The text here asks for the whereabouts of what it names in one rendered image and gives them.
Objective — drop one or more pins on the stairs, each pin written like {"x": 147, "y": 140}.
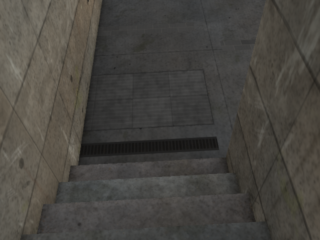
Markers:
{"x": 188, "y": 199}

